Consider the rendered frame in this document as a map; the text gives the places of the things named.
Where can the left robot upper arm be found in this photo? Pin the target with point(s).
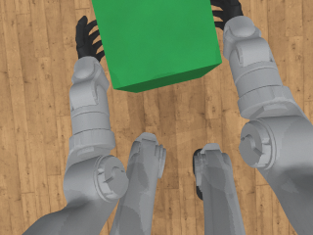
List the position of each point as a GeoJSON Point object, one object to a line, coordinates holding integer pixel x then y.
{"type": "Point", "coordinates": [92, 189]}

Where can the robot right hand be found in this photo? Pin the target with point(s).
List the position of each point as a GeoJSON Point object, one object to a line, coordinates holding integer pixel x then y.
{"type": "Point", "coordinates": [230, 9]}

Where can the robot left thigh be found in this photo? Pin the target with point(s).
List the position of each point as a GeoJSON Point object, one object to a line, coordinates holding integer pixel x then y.
{"type": "Point", "coordinates": [134, 213]}

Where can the right robot forearm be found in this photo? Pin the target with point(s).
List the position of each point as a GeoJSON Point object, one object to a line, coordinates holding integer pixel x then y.
{"type": "Point", "coordinates": [256, 76]}

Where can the right robot upper arm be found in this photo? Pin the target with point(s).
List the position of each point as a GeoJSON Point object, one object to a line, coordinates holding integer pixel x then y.
{"type": "Point", "coordinates": [281, 148]}

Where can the left robot forearm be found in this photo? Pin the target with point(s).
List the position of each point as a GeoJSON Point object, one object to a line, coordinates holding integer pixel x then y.
{"type": "Point", "coordinates": [92, 135]}

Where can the robot right foot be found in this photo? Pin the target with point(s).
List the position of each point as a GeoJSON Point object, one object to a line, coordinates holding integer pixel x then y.
{"type": "Point", "coordinates": [199, 193]}

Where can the robot left hand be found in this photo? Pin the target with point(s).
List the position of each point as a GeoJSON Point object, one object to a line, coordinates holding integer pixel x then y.
{"type": "Point", "coordinates": [84, 41]}

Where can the carton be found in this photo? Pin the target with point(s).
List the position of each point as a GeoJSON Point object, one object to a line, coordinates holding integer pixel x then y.
{"type": "Point", "coordinates": [149, 44]}

